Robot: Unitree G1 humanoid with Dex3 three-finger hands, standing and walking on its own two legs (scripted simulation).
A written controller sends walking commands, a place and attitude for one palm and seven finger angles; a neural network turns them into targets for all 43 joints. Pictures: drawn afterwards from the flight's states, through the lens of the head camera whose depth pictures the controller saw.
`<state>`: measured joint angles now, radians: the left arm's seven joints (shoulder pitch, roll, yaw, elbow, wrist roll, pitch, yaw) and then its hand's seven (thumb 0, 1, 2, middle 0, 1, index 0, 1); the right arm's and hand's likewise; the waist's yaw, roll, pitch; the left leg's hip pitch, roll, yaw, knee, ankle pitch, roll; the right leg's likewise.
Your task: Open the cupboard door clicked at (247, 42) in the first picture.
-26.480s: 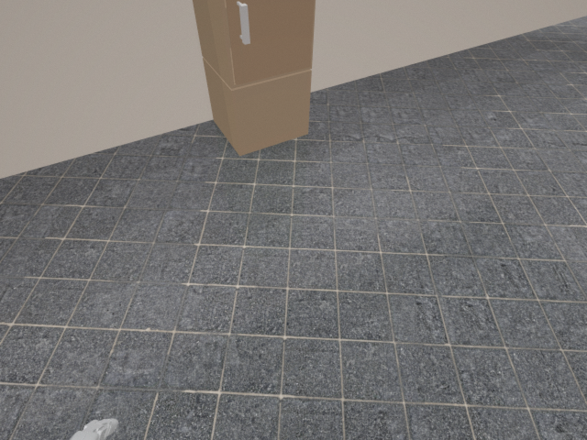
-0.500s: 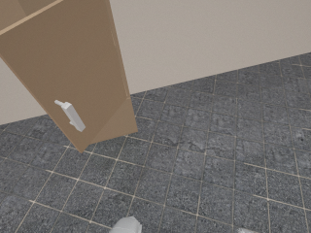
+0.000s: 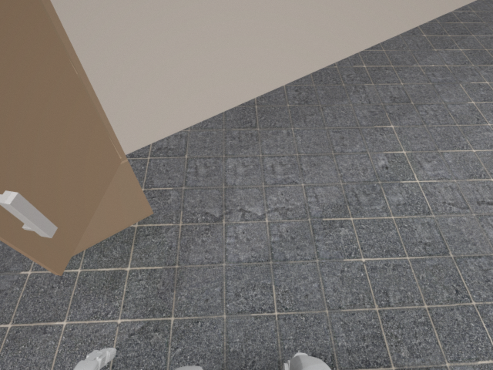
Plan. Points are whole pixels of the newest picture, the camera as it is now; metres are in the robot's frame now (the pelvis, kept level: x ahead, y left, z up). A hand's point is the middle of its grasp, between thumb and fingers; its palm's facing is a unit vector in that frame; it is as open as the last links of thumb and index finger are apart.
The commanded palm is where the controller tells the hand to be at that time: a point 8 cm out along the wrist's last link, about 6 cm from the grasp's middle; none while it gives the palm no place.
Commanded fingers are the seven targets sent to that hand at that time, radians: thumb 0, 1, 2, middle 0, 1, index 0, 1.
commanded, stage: walk to a spot facing it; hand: left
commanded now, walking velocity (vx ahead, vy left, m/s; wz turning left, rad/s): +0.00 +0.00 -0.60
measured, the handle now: (20, 214) +0.37 +0.49 -0.07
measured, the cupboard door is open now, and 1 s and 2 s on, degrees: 46 46 46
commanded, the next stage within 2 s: turn to face it in 1.68 s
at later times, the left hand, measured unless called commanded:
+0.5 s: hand (198, 321) +0.21 +0.11 -0.15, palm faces -0.34 -0.93 -0.17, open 7.4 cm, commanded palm none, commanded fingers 0.00 0.90 0.90 -0.20 -0.30 -0.20 -0.30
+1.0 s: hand (242, 293) +0.28 +0.03 -0.19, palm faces -0.48 -0.87 -0.15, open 7.4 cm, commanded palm none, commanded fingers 0.00 0.90 0.90 -0.20 -0.30 -0.20 -0.30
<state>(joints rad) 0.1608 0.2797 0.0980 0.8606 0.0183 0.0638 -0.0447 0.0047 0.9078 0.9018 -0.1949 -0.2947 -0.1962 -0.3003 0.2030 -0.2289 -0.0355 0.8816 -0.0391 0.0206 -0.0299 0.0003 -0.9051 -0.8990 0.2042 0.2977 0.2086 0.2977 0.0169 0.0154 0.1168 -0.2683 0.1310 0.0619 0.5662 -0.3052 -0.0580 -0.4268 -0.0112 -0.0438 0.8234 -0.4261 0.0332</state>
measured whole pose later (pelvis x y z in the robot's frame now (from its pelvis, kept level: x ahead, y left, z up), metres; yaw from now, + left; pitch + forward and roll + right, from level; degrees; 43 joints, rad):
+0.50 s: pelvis +0.03 -0.03 +0.01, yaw -19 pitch +2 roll -1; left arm 0.13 0.23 0.08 0.88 0.03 0.06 -0.08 0.01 0.91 0.90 -0.20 -0.30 -0.20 -0.30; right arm 0.38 -0.21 -0.03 0.95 -0.05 -0.03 -0.02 0.00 -0.91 -0.90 0.20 0.30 0.21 0.30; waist -0.03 0.00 0.05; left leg -0.18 0.14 0.16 0.45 -0.29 -0.05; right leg -0.52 -0.05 -0.07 0.91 -0.36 0.01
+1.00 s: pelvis +0.18 -0.13 -0.01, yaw -33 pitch +0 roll -1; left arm 0.32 0.20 0.08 1.04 0.02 0.00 -0.03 0.01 0.90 0.90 -0.20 -0.30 -0.20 -0.30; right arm 0.16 -0.18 -0.04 0.90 -0.04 -0.08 0.00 0.00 -0.91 -0.90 0.20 0.30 0.20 0.30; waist 0.01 -0.04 0.05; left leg -0.38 0.08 0.13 0.63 -0.25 0.02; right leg -0.32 0.03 0.01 0.97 -0.47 -0.04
